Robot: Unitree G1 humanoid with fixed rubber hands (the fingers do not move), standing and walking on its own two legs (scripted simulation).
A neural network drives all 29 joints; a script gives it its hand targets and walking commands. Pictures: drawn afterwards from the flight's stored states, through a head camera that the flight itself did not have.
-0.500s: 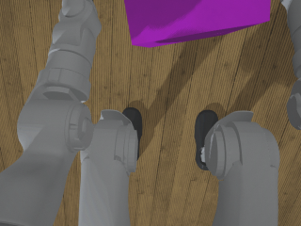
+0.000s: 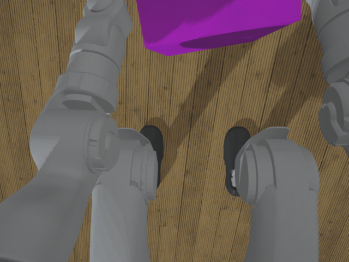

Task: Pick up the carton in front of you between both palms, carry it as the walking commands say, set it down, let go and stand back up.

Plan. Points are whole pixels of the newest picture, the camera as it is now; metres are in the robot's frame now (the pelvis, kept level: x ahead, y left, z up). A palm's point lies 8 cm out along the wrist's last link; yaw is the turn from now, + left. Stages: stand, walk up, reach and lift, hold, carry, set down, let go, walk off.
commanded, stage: reach and lift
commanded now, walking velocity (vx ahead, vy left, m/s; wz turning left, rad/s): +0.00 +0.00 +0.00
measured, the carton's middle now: out of the picture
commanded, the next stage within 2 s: none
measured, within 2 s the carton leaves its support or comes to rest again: leaves its support in 0.22 s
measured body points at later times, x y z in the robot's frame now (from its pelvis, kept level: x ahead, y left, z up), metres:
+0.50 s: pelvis +0.01 +0.01 +0.03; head +0.32 -0.05 +0.35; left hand +0.55 +0.11 -0.06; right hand +0.55 -0.20 -0.06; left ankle +0.13 +0.14 -0.34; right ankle +0.11 -0.12 -0.34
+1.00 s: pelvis +0.01 +0.01 +0.15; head +0.26 -0.03 +0.52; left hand +0.51 +0.11 +0.09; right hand +0.50 -0.19 +0.08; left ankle +0.13 +0.14 -0.34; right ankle +0.11 -0.12 -0.34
